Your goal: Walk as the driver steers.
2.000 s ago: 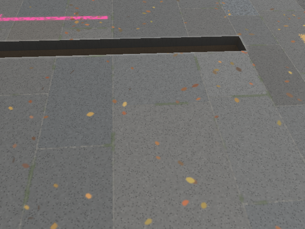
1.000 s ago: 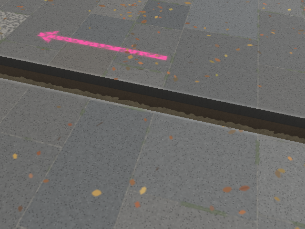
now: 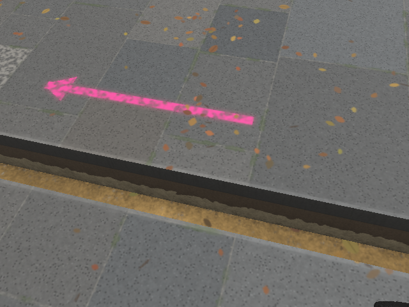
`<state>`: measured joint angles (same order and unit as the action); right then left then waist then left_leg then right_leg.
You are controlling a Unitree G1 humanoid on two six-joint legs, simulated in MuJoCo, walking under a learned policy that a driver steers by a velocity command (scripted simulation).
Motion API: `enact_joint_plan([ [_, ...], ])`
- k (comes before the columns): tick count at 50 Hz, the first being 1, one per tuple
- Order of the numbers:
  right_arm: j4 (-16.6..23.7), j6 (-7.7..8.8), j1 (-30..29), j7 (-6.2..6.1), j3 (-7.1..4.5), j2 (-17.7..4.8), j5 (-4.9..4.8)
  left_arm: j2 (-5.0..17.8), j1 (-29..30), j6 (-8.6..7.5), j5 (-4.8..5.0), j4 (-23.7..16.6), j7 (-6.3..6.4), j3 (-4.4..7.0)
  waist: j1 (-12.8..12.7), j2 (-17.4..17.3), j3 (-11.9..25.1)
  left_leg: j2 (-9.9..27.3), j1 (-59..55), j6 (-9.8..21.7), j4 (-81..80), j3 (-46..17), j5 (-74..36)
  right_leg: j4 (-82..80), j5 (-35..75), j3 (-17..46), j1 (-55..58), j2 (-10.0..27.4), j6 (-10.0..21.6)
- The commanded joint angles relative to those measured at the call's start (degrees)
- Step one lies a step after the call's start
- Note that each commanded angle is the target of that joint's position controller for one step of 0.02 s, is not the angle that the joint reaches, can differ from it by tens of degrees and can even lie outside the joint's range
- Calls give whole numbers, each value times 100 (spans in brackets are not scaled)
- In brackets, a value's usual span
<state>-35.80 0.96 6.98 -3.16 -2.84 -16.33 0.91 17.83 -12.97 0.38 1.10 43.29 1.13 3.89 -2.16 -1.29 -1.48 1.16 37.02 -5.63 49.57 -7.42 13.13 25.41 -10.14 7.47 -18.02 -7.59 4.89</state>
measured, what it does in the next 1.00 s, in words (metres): steps on the spot, turning right: left foot, then right foot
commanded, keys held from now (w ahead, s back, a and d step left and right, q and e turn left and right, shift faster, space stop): e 0.60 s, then no key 0.02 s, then q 0.38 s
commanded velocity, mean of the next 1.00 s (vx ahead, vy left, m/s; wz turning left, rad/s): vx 0.02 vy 0.00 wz -0.34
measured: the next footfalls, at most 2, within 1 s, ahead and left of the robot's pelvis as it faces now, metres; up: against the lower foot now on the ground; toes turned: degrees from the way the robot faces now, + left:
left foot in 0.16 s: +0.15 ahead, +0.15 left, +0.00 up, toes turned -12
right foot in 0.54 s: +0.04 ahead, -0.10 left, +0.00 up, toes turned -22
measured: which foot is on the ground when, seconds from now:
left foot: up 0.00-0.14, down 0.16-0.54, up 0.56-0.92, down 0.94-1.00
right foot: down 0.00-0.16, up 0.18-0.52, down 0.54-0.98, up 1.00-1.00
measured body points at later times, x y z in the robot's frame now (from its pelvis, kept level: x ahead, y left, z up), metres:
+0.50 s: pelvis +0.05 +0.02 -0.01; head +0.08 +0.01 +0.44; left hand +0.28 +0.24 -0.10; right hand +0.11 -0.29 -0.10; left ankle +0.11 +0.15 -0.74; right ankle +0.01 -0.09 -0.72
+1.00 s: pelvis +0.04 +0.01 -0.01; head +0.06 +0.01 +0.44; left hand +0.29 +0.18 -0.11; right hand +0.05 -0.30 -0.11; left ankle +0.07 +0.13 -0.74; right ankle +0.00 -0.09 -0.74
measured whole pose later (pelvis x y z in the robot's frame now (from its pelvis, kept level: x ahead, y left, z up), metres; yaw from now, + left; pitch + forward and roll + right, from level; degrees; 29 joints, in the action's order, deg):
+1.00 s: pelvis +0.04 +0.01 -0.01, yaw -19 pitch +0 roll +0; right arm -41.6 -1.3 12.8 -1.0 -3.6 -16.0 -0.4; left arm 13.1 -6.8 1.4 -0.8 38.3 2.1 2.6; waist 1.3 1.1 -1.4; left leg 1.0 16.4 -0.4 34.8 -0.8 18.8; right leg 35.6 -17.9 -2.8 -17.1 -0.7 1.4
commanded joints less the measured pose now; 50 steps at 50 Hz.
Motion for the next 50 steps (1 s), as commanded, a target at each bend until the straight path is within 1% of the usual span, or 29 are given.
enact_joint_plan([
  [1, 478, 118, -192, 37, -147, -454, -44, 942, -19, 62, 12, -426, 103, 258, 34, 770, 778, -191, -214, 1, -547, 57, -19, -191, 1865, 1534, 819, 1468, 713],
  [5, 445, 268, -76, 146, -214, -520, -73, 865, 149, 147, 28, -635, 86, 255, 103, 1000, 804, -372, -885, 173, -1656, 73, 128, 240, 2282, 2016, 1072, 1407, 646],
  [7, 314, 342, 273, 169, -283, -618, -75, 752, 401, 175, 67, -789, 104, 223, 363, 990, 793, -95, -2063, 410, -2916, 57, -1242, 556, 1550, 1994, 652, 1067, 313],
  [8, 388, 324, 326, 118, -374, -1025, 23, 446, 89, 167, -45, -847, 89, 139, 163, 93, 1144, 1110, -3022, 907, -2743, -851, -2699, 1502, -315, 1432, 33, 653, -2],
  [9, 378, 223, 318, 120, -436, -1265, 195, 388, -265, 120, -27, -916, 73, 133, -97, -1523, 1090, 2236, -3590, 1993, -2614, -2159, -4551, 2650, -2987, 442, -1272, -244, -402],
  [10, 374, 187, 490, 127, -402, -971, 121, 881, -374, 74, -75, -831, 28, 263, 75, -1395, 1228, 2563, -3567, 2418, -2637, -2539, -4496, 3960, -3117, 194, -1682, 127, -693],
  [11, 418, 159, 406, 114, -324, -696, 74, 1109, -249, 112, -1, -717, 16, 369, 138, -816, 1037, 2168, -3384, 2207, -2545, -1826, -4066, 4509, -2669, 130, -1786, 296, -833],
  [12, 431, 113, 230, 107, -294, -573, 27, 1043, -188, 206, 31, -637, 46, 388, 98, -475, 848, 1735, -3201, 1905, -2509, -1222, -3550, 4704, -2282, 42, -1834, 404, -957],
  [13, 449, 72, 89, 95, -273, -526, -30, 922, -126, 287, 57, -661, 57, 369, 101, -451, 714, 1537, -3038, 1768, -2545, -891, -3172, 4780, -2003, -2, -1891, 491, -1035],
  [15, 423, 0, -18, 75, -301, -647, 28, 579, -24, 348, 98, -753, 27, 274, 92, -668, 554, 1210, -2685, 1706, -2734, -275, -2940, 4422, -1584, -378, -1664, 549, -1103],
  [18, 371, -62, 35, 39, -370, -762, 69, 375, 290, 323, 55, -954, -12, 193, 261, -979, 757, 1285, -2895, 1806, -2762, 43, -2842, 3419, -1420, -655, -1335, 715, -1100],
  [22, 279, -119, 19, 57, -434, -945, -39, 409, 361, 317, 30, -1133, -161, 194, 338, -1137, 903, 1541, -2809, 1844, -2768, 208, -2391, 2279, -1269, -932, -582, 863, -907],
  [24, 230, -117, 2, 87, -448, -989, -109, 462, 240, 337, 28, -1152, -217, 245, 275, -1087, 841, 1626, -2735, 1743, -2643, 243, -1994, 1664, -1049, -1081, -282, 819, -722],
  [26, 154, -129, -78, 85, -435, -913, -207, 414, -202, 322, 9, -1018, -229, 302, 8, -890, 798, 1450, -2345, 1353, -2141, 544, -1303, 450, -208, -1285, 505, 594, -419],
  [27, 24, -142, 225, 93, -394, -688, -178, 606, -324, 293, -20, -1026, -174, 375, 32, -252, 670, 1148, -1682, 876, -1409, 942, -383, -131, 553, -674, 1097, 816, -174],
  [28, 225, -151, 348, 127, -261, -279, 112, 1378, -373, 250, -74, -1206, -66, 527, 305, 1810, 656, 353, -66, 200, 567, 1567, 2226, -282, 2621, 1689, 1893, 2549, 545],
  [29, 441, -106, -357, 56, -339, -561, 34, 1424, -424, 136, -299, -1293, -137, 479, -167, 1776, 776, -110, 402, 165, 1600, 643, 2709, -557, 2716, 2434, 1249, 3048, 1491],
  [30, 421, -114, -524, 7, -405, -768, -92, 1231, -307, 51, -368, -1245, -156, 414, -145, 1201, 584, -16, 444, 240, 2042, 403, 2280, -669, 1904, 2043, 1029, 2749, 1364],
  [32, 76, -190, -128, -53, -449, -773, -68, 726, 311, 21, -164, -1248, -87, 243, 192, 805, 483, 154, 354, 272, 1962, 358, 1394, -552, 1289, 1193, 922, 2189, 744],
  [33, -39, -221, 82, -50, -449, -747, -47, 541, 505, 28, -117, -1255, -47, 155, 295, 927, 541, 158, 50, 204, 1975, 418, 1082, -527, 1523, 872, 763, 2033, 667],
  [37, -289, -218, 294, 84, -268, -350, -135, -28, 547, -38, -271, -1045, 21, -83, 324, 885, 732, 276, -878, 89, 825, 500, 437, -502, 1575, 81, 785, 1689, 546],
  [39, -247, -210, 80, 151, -163, -224, -131, 73, 467, -37, -299, -940, 33, -51, 145, 996, 622, 328, -1342, 103, -155, 553, 558, -535, 1168, 76, 774, 1755, 593],
  [41, -182, -219, 6, 186, -193, -464, -170, 315, 404, -4, -301, -864, 21, 25, 19, 1040, 455, 264, -1566, 141, -595, 695, 933, -557, 781, 314, 716, 1963, 763],
  [43, -158, -216, 64, 191, -239, -664, -218, 503, 434, 48, -226, -830, 33, 92, 10, 964, 264, 180, -1517, 226, -906, 794, 979, -494, 754, 547, 760, 2150, 858],
  [46, -211, -161, 362, 214, -211, -609, -166, 587, 410, 93, -80, -738, 104, 156, 226, 701, 218, 93, -1856, 467, -2023, 862, -160, -132, 1212, 411, 845, 2088, 623],
  [47, -167, -141, 369, 213, -238, -768, -115, 542, 309, 74, -78, -726, 136, 176, 181, 437, 290, 231, -2032, 625, -2146, 545, -1142, 151, 874, 206, 792, 1869, 369],
  [48, -147, -124, 373, 193, -327, -1082, -77, 427, 242, 25, -186, -851, 150, 181, -41, -343, 441, 558, -2180, 891, -1980, -1, -2252, 653, 413, -345, 564, 1343, 61],
  [49, -186, -124, 460, 188, -364, -1076, -135, 280, 474, 0, -242, -953, 166, 172, 38, -1004, 558, 882, -2226, 1355, -2296, -684, -2013, 1261, -73, -1014, 264, 777, -327],
  [50, -122, -128, 513, 182, -355, -1025, -100, 199, 866, -3, -244, -1054, 175, 168, 273, -1282, 410, 1223, -2420, 1750, -2658, -1406, -1881, 1714, -593, -1076, -304, 474, -516],
])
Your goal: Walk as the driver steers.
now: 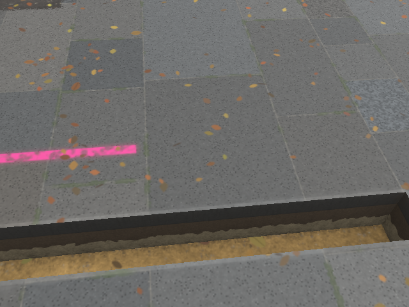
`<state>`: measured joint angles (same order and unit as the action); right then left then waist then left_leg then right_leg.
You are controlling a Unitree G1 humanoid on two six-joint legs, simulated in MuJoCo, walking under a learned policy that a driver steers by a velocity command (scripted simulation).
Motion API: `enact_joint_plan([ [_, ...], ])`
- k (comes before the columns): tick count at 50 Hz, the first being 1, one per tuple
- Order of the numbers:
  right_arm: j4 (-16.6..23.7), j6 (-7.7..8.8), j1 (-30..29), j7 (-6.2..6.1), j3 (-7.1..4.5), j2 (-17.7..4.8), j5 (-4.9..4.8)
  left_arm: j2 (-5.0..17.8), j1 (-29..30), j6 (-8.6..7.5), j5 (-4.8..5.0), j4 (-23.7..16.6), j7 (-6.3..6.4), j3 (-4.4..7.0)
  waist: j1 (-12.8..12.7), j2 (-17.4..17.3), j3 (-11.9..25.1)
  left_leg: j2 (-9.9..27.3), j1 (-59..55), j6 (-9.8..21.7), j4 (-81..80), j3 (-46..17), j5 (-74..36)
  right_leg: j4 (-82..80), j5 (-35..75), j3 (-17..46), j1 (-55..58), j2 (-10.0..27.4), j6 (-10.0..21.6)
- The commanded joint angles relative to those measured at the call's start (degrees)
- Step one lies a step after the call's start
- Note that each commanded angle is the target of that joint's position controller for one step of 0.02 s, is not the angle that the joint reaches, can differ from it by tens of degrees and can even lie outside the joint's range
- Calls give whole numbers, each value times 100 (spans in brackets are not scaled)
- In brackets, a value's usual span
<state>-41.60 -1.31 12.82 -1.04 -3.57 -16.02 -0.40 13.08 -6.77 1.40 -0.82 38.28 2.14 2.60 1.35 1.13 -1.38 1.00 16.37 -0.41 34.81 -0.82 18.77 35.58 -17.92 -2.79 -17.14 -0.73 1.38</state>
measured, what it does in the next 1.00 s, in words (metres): steps on the spot: right foot, then left foot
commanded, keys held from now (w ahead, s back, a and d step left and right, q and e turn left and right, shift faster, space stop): q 0.42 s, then no key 0.02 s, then w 0.06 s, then w+e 0.50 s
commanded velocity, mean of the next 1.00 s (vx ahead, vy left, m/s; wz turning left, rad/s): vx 0.17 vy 0.00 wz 0.15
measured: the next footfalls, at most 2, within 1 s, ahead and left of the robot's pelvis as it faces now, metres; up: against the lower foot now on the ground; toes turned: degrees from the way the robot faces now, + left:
right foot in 0.24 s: +0.05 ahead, -0.12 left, +0.00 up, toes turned +12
left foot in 0.66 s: -0.03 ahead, +0.10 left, +0.00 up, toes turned +19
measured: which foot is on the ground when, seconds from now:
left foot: down 0.00-0.24, up 0.26-0.64, down 0.66-1.00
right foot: up 0.00-0.22, down 0.24-0.66, up 0.68-1.00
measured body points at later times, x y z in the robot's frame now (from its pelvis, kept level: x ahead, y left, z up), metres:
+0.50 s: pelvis -0.02 -0.04 +0.01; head +0.01 -0.05 +0.46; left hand +0.03 +0.26 -0.08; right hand +0.21 -0.27 -0.09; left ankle -0.08 +0.10 -0.65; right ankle +0.01 -0.13 -0.73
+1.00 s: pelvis +0.08 +0.02 +0.01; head +0.11 +0.03 +0.46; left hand +0.20 +0.29 -0.10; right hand +0.14 -0.25 -0.11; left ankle -0.07 +0.09 -0.73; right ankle +0.28 -0.11 -0.67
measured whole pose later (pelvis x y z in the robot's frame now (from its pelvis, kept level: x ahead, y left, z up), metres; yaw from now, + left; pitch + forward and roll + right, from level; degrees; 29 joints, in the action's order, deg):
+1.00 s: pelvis +0.08 +0.02 +0.01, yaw +8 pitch +1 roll +1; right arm -45.7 4.6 22.8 -1.0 -4.0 -14.0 0.4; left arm 15.6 -11.2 -0.5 1.5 40.1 -2.3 4.2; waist 3.7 2.2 -1.7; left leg 0.0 -5.5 0.4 13.9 11.2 20.4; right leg 45.6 -0.6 1.7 -40.5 4.1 0.1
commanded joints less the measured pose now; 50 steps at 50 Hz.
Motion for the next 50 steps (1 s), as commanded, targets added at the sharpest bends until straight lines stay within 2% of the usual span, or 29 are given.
enact_joint_plan([
  [1, 475, 115, 1, -56, -259, -978, 85, 556, 444, -99, 4, -634, 70, 299, 45, -1685, 429, 1498, -683, 1511, -1391, -2503, -2504, 1180, -860, 177, -933, -339, -182],
  [2, 494, 178, 129, -58, -261, -988, 122, 564, 531, -78, 47, -681, 44, 326, 181, -1635, 419, 1696, -953, 1729, -1475, -2770, -2808, 2052, -1816, 469, -1413, -328, -217],
  [3, 527, 220, 64, -66, -285, -1075, 90, 618, 393, -60, 83, -654, 14, 367, 94, -1213, 461, 1678, -1079, 1741, -1343, -2678, -3088, 2614, -1961, 678, -1658, -230, -264],
  [5, 627, 176, -346, -106, -330, -1093, -30, 568, 165, -58, 97, -578, -9, 364, -123, -797, 526, 1294, -1056, 1320, -1137, -2137, -3086, 1926, -1480, 684, -1562, -36, -369],
  [7, 691, 32, -535, -122, -358, -1051, -76, 427, 155, -103, 106, -569, -53, 318, -76, -953, 663, 987, -818, 1137, -995, -1937, -3015, 1195, -909, 499, -998, -147, -473],
  [9, 757, -77, -597, -114, -383, -1070, -88, 468, -35, -142, 153, -535, -141, 330, -70, -1149, 799, 886, -611, 1084, -953, -2035, -2657, 444, -481, 408, -439, -265, -467],
  [11, 848, -115, -816, -94, -358, -1007, -171, 564, -496, -178, 139, -404, -201, 393, -316, -1123, 816, 685, -192, 846, -799, -2136, -1661, -930, 580, 261, 400, -336, -359],
  [12, 830, -100, -639, -98, -316, -821, -148, 760, -661, -179, 99, -373, -174, 470, -308, -800, 830, 429, 331, 565, -478, -2001, -639, -1294, 897, 553, 1020, 30, -188],
  [13, 792, -89, -294, -72, -195, -355, -12, 1254, -759, -148, -14, -486, -94, 554, -132, 755, 892, -298, 1228, 124, 1078, -1183, 1132, -1671, 1445, 2088, 1572, 1525, 346],
  [14, 957, -17, -326, -117, -324, -681, -49, 1562, -628, -166, -208, -531, -150, 594, -31, 1739, 542, -579, 1973, -125, 2265, -858, 2052, -2017, 1594, 3545, 798, 2500, 1253],
  [15, 838, 1, -285, -132, -458, -1088, -60, 1308, -334, -226, -214, -674, -147, 514, -6, 1092, 291, -299, 1979, -207, 3255, -960, 1745, -2099, 1172, 3256, 534, 2381, 1452],
  [16, 675, -44, -267, -134, -521, -1193, -93, 1023, -14, -253, -146, -685, -129, 428, 93, 631, 72, -246, 2009, -257, 3561, -899, 1273, -2029, 866, 2516, 314, 1987, 1198],
  [17, 529, -115, -142, -160, -513, -1083, -84, 902, 204, -257, -57, -752, -90, 383, 149, 442, 41, -193, 2033, -342, 3721, -782, 867, -1991, 682, 1969, 342, 1619, 976],
  [18, 510, -158, -140, -147, -490, -976, -83, 826, 259, -254, 3, -744, -42, 342, 100, 510, 11, -174, 2097, -426, 3899, -726, 541, -1930, 985, 1643, 391, 1491, 958],
  [22, 800, -165, -637, -73, -318, -615, -118, 850, -310, -184, -65, -603, 105, 323, -277, 564, 259, -54, 2190, -620, 3157, -357, 212, -1837, 1702, 1057, 1059, 1462, 1163],
  [25, 959, -119, -802, 20, -143, -354, -51, 1120, -705, -158, 46, -422, 77, 411, -462, 676, 553, 97, 1776, -527, 2050, -109, 469, -2146, 90, 1172, 1299, 1616, 1222],
  [27, 906, -40, -698, 64, -54, -258, -38, 1133, -691, -174, 113, -339, -10, 386, -411, 760, 454, 66, 1075, -332, 1253, 132, 898, -2368, -545, 1231, 874, 1588, 1230],
  [29, 814, 72, -598, 110, -81, -396, -40, 1202, -755, -171, 195, -255, -106, 385, -376, 772, 200, -85, 537, -109, 432, 368, 910, -2410, -645, 1306, 563, 1545, 1263],
  [32, 364, 216, 287, 150, -152, -462, -36, 1132, -721, -131, 347, -135, -192, 325, 97, 503, 116, -181, -1192, 309, -1512, 487, -604, -1905, -568, 1240, -242, 1285, 1011],
  [33, 238, 248, 890, 108, -187, -566, -13, 733, -586, -190, 270, -160, -229, 193, 360, 245, 453, 364, -2396, 448, -1524, -173, -568, -1138, -603, 960, -1044, 936, 634],
  [34, 208, 261, 1450, 43, -292, -1075, 98, 111, -342, -297, 121, -395, -291, 19, 509, -1158, 792, 1735, -3367, 880, -1586, -1903, -338, 819, -1418, 139, -2455, 152, 93],
  [35, 234, 355, 1467, 68, -404, -1355, 174, 638, -168, -359, 259, -547, -238, 176, 619, -1291, 364, 2491, -2436, 1667, -2081, -2946, 629, 2012, -1827, 579, -3142, 56, -27],
  [36, 324, 475, 1065, 65, -273, -899, 130, 1006, -202, -361, 332, -472, -242, 305, 450, -922, -43, 2221, -2167, 1601, -2330, -2702, 1561, 2623, -1266, 965, -3359, 250, -6],
  [37, 335, 556, 689, 56, -188, -640, 45, 1077, -389, -338, 363, -362, -249, 366, 215, -1089, -375, 1913, -2049, 1296, -2494, -2258, 1666, 2779, -691, 1027, -3603, 258, 29],
  [38, 375, 604, 465, 52, -161, -544, 24, 1069, -506, -321, 312, -251, -233, 390, 115, -1129, -444, 1717, -1952, 1067, -2592, -1802, 1242, 2831, -230, 1064, -3608, 318, -9],
  [40, 336, 683, 433, 30, -129, -365, 118, 896, -571, -330, 271, -131, -247, 365, 35, -949, -508, 1435, -1679, 849, -2678, -896, -173, 2861, 633, 1098, -3315, 373, -101],
  [43, 197, 753, 558, 7, -165, -351, 173, 632, -545, -308, 258, -78, -289, 292, 37, -724, -389, 1254, -1548, 832, -2622, -26, -1391, 2514, 1342, 943, -3096, 420, -252],
  [46, 104, 729, 586, -15, -215, -532, 124, 475, -114, -293, 229, -238, -376, 200, 150, -666, -566, 1203, -1283, 827, -2690, 521, -1813, 1465, 1881, 612, -2687, 487, -255],
  [50, -149, 623, 934, -18, -292, -815, 4, 309, 573, -318, 238, -539, -546, 67, 385, -450, -862, 1523, -1716, 883, -2670, 770, -2262, 594, 1720, 196, -2688, 520, 13],
])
